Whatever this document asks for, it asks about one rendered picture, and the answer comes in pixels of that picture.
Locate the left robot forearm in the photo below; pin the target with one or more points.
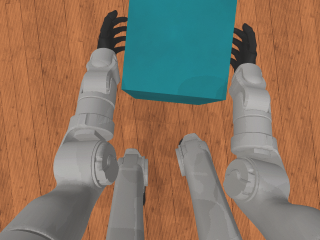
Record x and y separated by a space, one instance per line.
93 119

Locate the robot right shin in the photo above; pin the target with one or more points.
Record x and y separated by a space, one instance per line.
193 136

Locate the robot left hand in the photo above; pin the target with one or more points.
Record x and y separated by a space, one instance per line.
107 32

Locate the robot right upper arm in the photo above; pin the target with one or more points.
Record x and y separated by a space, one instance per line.
261 190

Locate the right robot forearm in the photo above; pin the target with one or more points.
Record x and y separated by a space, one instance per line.
252 118

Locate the left robot thigh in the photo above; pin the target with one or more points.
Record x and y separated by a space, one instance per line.
126 220

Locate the carton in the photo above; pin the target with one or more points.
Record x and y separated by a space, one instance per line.
178 51

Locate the robot right hand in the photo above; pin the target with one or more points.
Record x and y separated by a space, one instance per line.
247 47

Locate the robot left upper arm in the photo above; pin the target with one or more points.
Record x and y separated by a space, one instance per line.
82 170

